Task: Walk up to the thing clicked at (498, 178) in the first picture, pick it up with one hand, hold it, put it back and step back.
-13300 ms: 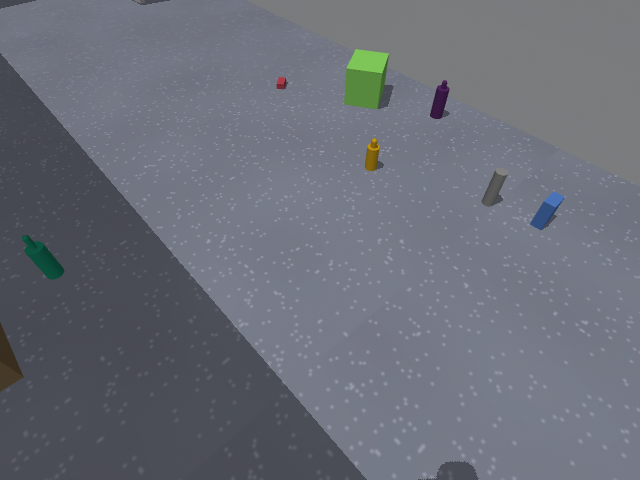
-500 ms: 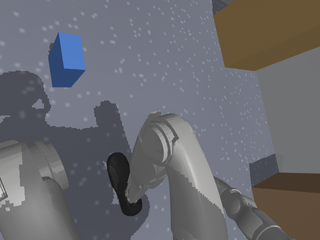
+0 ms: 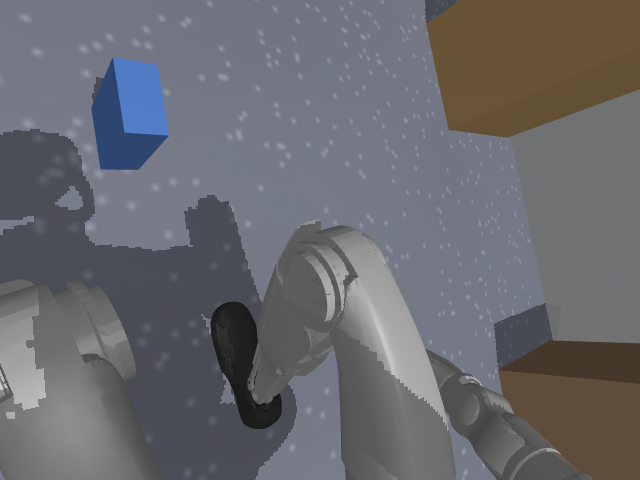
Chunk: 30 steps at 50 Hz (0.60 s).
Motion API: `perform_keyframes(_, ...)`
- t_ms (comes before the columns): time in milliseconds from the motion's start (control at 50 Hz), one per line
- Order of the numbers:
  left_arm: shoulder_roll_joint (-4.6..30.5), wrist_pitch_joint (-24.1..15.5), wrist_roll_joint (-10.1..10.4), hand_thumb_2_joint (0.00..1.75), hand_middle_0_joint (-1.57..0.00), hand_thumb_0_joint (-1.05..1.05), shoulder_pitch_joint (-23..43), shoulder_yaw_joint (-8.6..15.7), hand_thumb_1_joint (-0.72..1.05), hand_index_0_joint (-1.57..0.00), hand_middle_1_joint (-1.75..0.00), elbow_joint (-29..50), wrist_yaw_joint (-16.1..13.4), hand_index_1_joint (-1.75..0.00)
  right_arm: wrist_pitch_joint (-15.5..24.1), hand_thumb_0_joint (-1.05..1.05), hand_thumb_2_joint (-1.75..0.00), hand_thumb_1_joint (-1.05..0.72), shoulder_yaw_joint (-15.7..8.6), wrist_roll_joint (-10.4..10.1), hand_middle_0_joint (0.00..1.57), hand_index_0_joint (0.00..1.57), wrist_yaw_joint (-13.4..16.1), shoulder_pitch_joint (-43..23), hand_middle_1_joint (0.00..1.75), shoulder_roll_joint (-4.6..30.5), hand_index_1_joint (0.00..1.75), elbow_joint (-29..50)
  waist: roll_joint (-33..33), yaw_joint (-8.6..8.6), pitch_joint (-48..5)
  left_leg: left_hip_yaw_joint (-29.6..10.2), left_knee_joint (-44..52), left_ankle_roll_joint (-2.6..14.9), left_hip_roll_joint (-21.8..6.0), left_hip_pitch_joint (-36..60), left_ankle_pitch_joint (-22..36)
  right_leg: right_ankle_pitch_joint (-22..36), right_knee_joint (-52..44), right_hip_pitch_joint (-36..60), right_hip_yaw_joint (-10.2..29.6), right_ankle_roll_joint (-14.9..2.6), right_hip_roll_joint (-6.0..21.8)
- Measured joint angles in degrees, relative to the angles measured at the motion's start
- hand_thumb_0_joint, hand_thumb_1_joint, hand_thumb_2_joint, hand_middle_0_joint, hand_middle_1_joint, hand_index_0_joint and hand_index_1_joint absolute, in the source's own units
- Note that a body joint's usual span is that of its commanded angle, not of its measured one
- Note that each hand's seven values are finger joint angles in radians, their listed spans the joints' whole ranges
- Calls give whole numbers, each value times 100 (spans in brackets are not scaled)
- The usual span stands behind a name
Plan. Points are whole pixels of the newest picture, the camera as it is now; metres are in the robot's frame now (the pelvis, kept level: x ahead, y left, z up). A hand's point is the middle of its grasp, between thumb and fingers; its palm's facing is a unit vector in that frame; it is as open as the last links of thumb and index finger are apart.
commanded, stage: settle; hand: left
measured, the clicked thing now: out of the picture +0.45 +0.28 -0.20
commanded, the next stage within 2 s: lift in 1.90 s
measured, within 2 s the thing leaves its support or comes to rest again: leaves its support in 0.06 s
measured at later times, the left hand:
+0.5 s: hand out of the picture +0.42 +0.31 -0.08, palm faces +0.31 -0.95 -0.03, open 9.0 cm
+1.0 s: hand out of the picture +0.43 +0.32 +0.00, palm faces +0.30 -0.95 -0.06, open 9.0 cm
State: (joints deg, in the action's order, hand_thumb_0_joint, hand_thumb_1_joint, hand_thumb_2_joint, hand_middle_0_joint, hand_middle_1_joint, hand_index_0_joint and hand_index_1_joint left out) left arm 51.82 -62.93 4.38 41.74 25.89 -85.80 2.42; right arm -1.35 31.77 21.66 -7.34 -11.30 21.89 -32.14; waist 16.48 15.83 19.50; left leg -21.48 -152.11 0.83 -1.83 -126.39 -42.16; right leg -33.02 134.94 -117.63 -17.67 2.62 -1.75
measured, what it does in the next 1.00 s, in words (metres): stands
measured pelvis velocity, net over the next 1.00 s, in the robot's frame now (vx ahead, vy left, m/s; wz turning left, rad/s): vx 0.02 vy -0.01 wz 0.15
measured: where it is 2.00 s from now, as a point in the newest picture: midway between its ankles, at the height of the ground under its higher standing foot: (180, 432)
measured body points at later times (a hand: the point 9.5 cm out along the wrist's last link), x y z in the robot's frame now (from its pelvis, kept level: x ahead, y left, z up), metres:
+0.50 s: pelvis +0.00 +0.00 +0.02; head +0.20 +0.17 +0.38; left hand +0.40 +0.36 -0.08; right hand +0.18 -0.25 -0.04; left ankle +0.08 +0.12 -0.26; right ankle +0.15 -0.11 -0.26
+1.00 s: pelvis +0.02 -0.01 +0.05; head +0.23 +0.10 +0.43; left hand +0.41 +0.37 +0.00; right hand +0.20 -0.25 -0.06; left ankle +0.08 +0.12 -0.26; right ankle +0.15 -0.11 -0.26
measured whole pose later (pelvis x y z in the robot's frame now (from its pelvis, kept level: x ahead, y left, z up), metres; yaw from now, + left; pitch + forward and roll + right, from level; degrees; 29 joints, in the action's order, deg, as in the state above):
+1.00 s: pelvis +0.02 -0.01 +0.05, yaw +9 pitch +31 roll -9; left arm 31.4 -36.3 7.8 37.1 23.2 -54.1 11.6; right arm -3.6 8.8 6.2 -4.8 3.4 17.8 -35.6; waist 1.5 9.4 -2.3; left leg -7.8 -138.4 0.9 -1.7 -128.1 -41.6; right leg -37.8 131.5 -124.4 -7.5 -0.2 2.0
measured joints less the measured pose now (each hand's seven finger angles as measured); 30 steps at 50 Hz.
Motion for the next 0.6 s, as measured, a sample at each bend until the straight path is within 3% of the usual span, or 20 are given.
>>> perform_keyframes(220,-400,447,-42,100,-87,-6,-168,101,-41,-90,-124,1010,125,-126,-99,0,-90,-92,-357,-146,20,20,9,218,30,-81,30,-58,-191,-96,-220,177,118,43,-14,-50,78,7,-18,-70,118,-19,41)
perform_keyframes(380,-776,1042,36,106,-91,-9,-396,-178,-52,-95,-132,1788,311,-135,-153,0,-90,-92,-806,-467,20,20,-10,630,30,-126,30,-98,-570,-233,-730,436,345,87,-29,-122,118,-55,-89,-185,294,-51,108)
perform_keyframes(520,-1303,1595,208,107,-91,-9,-556,-326,-51,-95,-132,2472,400,-135,-168,0,-89,-91,-1290,-819,20,21,-11,988,30,-166,30,-162,-885,-421,-1225,701,590,104,-9,-216,184,-117,-139,-346,484,-101,202)
perform_keyframes(600,-1489,1830,168,107,-91,-8,-557,-451,-51,-95,-132,2709,444,-135,-178,0,-89,-90,-1553,-981,20,21,19,1108,30,-227,30,-224,-1010,-500,-1444,853,729,104,-5,-257,209,-152,-163,-446,600,-133,247)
